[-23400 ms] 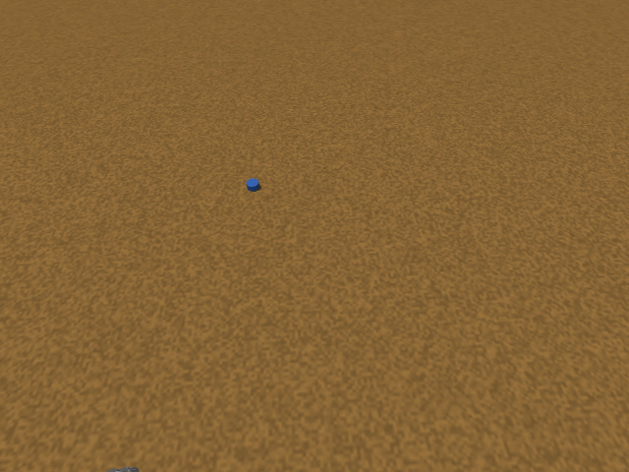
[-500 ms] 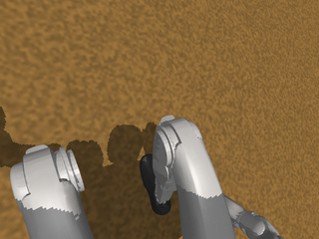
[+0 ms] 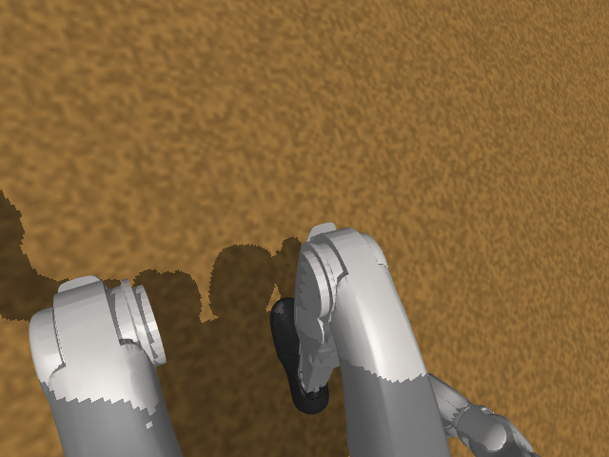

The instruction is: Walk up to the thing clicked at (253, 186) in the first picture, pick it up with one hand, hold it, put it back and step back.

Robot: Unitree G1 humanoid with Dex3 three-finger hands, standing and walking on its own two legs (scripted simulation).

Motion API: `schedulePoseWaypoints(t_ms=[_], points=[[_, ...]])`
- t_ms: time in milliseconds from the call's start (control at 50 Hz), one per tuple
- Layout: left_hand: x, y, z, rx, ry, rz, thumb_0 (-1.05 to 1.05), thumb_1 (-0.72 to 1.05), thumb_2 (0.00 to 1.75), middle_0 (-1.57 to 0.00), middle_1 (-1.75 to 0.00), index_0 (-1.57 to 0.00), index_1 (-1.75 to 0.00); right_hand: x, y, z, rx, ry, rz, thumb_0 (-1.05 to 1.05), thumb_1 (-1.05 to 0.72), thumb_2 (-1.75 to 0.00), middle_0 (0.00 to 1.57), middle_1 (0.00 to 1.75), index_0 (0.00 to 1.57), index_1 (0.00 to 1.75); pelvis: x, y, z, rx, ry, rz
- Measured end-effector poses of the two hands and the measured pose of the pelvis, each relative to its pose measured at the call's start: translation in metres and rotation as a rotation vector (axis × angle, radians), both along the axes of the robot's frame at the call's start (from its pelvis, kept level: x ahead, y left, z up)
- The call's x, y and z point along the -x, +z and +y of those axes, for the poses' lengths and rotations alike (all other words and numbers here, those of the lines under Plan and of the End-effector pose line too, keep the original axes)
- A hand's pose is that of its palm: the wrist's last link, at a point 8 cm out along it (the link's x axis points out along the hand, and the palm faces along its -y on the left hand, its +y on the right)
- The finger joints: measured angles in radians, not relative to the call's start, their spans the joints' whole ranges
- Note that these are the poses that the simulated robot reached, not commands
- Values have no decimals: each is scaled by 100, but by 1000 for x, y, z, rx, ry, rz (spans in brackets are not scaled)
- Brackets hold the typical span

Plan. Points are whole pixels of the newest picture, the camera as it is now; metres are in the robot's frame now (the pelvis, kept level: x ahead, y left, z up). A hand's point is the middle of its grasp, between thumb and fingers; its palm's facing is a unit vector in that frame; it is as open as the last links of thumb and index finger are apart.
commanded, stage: settle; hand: left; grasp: from above
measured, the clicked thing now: out of the picture +0.38 +0.35 -0.28
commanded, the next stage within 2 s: lift in 1.16 s
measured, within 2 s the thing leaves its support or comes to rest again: leaves its support in 0.48 s
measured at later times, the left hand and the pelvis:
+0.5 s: hand out of the picture +0.37 +0.34 -0.23, palm faces -0.42 -0.21 -0.88, open 7.1 cm; pelvis +0.01 +0.00 +0.00, yaw +1 degrees
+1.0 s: hand out of the picture +0.36 +0.34 -0.14, palm faces -0.45 -0.15 -0.88, open 6.3 cm; pelvis +0.00 -0.01 +0.03, yaw +6 degrees
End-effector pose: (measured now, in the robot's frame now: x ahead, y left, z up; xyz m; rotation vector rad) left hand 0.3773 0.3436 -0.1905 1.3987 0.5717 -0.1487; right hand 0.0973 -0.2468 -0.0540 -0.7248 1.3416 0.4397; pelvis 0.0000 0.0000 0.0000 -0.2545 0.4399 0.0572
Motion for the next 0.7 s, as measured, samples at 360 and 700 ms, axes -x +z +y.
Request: schedulePoseWaypoints(t_ms=[360,700], points=[[-4,5,1,15,23,12,-1,41,29,-65,-44,-84,-45,2,-6,-2,-20,-33,4,0,-91,-90,20,30,20,30,-3,-2,-2,-5,4,18],[14,64,16,-41,48,-24,-5,40,21,-74,-39,-94,-40,-20,-10,-18,-31,-225,-89,0,-91,-90,20,30,20,30,-7,11,-5,-48,31,103]])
